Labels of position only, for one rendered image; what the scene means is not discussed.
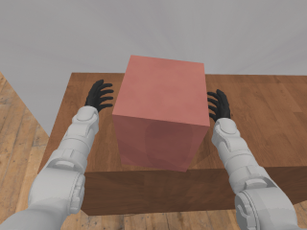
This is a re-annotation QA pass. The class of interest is robot right hand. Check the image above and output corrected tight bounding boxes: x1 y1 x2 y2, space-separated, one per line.
206 89 231 123

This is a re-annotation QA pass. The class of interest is robot right forearm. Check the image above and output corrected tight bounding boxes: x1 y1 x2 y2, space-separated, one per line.
211 118 298 225

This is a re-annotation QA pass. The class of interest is robot left forearm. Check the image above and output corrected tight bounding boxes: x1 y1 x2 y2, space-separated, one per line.
28 105 100 206

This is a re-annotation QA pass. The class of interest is robot right upper arm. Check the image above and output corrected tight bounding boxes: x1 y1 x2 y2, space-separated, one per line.
234 187 307 230

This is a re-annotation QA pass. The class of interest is pedestal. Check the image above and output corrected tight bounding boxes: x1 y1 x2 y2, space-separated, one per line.
37 72 307 217

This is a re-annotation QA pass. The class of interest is carton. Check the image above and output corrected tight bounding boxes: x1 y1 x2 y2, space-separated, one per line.
111 55 210 173

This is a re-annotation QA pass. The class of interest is robot left upper arm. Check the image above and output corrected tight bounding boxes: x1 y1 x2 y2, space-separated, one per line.
0 167 85 230

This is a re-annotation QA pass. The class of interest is robot left hand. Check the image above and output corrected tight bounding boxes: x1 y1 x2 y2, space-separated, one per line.
84 80 114 113

